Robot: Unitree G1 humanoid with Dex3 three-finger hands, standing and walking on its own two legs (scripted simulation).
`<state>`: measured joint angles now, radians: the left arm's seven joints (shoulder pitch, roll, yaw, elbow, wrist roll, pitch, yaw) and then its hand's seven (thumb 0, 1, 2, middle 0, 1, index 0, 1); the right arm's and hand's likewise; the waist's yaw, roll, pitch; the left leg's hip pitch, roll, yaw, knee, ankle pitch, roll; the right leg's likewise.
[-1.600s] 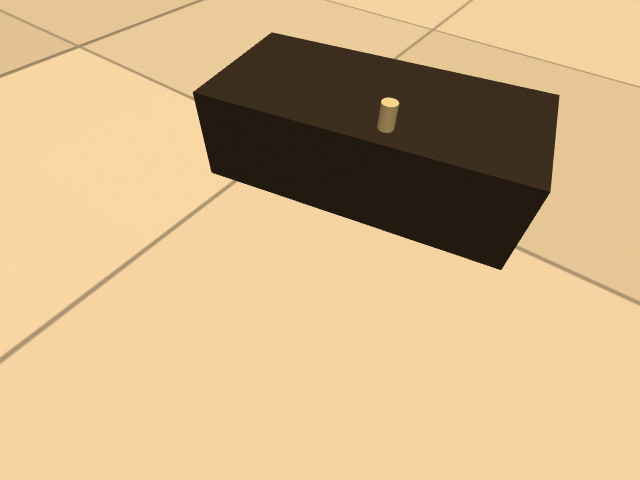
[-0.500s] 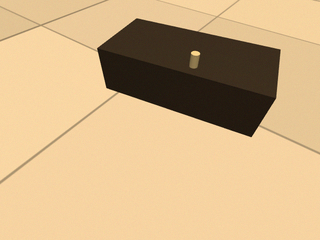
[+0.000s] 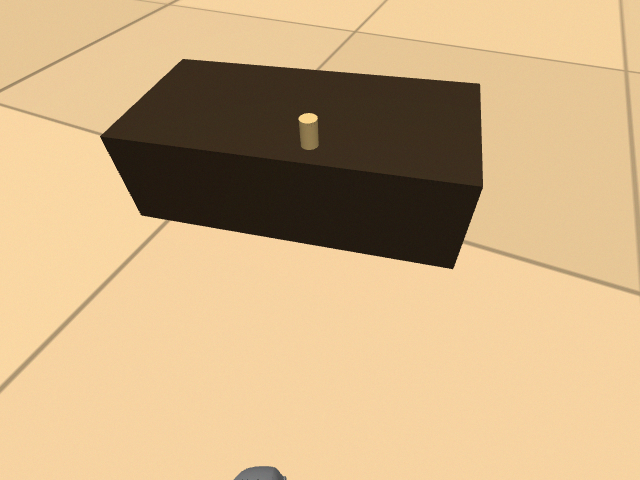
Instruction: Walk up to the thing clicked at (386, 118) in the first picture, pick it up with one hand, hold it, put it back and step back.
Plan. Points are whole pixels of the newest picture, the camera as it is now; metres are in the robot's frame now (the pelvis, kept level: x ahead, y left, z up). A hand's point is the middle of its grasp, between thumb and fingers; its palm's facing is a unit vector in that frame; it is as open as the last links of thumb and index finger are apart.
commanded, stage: walk up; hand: left
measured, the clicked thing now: (308, 131) +1.22 +0.13 -0.29
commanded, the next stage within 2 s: none
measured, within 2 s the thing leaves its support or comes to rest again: neither
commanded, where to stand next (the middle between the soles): +0.76 +0.01 m, yaw -13 degrees
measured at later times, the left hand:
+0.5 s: hand (166, 333) +0.36 +0.29 -0.12, palm faces -0.22 -0.90 -0.37, open 7.4 cm
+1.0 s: hand (188, 272) +0.50 +0.30 -0.14, palm faces -0.19 -0.90 -0.39, open 7.4 cm
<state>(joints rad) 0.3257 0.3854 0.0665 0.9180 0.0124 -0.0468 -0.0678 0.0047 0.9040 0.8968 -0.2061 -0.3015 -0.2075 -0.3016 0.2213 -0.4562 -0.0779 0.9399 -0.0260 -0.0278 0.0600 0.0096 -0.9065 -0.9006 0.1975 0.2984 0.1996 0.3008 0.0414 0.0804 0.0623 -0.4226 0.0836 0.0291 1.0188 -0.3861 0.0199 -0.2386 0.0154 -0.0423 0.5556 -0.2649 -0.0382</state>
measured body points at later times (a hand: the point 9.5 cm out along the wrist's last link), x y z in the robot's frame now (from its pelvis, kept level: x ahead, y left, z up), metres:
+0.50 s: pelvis +0.22 +0.04 +0.01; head +0.24 +0.04 +0.46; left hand +0.37 +0.34 -0.10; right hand +0.20 -0.29 -0.09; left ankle +0.21 +0.15 -0.73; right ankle +0.29 -0.12 -0.69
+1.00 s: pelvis +0.41 +0.03 -0.01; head +0.42 +0.03 +0.44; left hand +0.51 +0.35 -0.11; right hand +0.43 -0.31 -0.11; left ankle +0.53 +0.15 -0.72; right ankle +0.37 -0.11 -0.73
